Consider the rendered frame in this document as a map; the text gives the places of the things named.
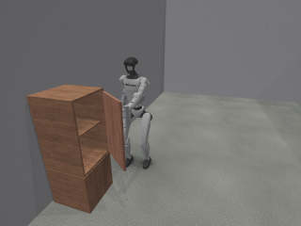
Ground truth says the right robot thigh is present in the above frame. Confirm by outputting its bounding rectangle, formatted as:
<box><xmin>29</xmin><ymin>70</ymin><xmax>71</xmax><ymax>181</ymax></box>
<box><xmin>122</xmin><ymin>111</ymin><xmax>133</xmax><ymax>145</ymax></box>

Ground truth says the robot left forearm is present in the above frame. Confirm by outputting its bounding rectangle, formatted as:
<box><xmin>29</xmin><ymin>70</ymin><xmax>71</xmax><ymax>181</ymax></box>
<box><xmin>127</xmin><ymin>93</ymin><xmax>142</xmax><ymax>112</ymax></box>

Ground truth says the robot right shin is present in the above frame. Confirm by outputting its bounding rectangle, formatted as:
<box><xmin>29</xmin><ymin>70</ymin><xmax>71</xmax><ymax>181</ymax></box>
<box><xmin>124</xmin><ymin>143</ymin><xmax>132</xmax><ymax>159</ymax></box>

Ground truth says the cupboard door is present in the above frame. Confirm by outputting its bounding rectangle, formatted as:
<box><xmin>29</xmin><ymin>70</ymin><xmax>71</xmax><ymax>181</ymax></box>
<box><xmin>103</xmin><ymin>91</ymin><xmax>126</xmax><ymax>171</ymax></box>

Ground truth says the robot right forearm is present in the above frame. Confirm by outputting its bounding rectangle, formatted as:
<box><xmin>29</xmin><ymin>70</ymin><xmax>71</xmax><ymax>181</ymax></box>
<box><xmin>120</xmin><ymin>92</ymin><xmax>127</xmax><ymax>107</ymax></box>

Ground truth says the right robot upper arm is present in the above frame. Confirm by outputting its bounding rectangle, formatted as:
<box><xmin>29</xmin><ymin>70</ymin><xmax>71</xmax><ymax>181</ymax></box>
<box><xmin>119</xmin><ymin>75</ymin><xmax>126</xmax><ymax>94</ymax></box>

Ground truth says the left robot upper arm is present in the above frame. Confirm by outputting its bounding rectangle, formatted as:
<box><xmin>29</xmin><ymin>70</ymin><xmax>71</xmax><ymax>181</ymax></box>
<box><xmin>133</xmin><ymin>77</ymin><xmax>150</xmax><ymax>98</ymax></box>

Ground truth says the handle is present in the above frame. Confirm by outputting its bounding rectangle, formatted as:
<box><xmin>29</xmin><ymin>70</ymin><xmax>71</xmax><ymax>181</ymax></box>
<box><xmin>122</xmin><ymin>105</ymin><xmax>130</xmax><ymax>128</ymax></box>

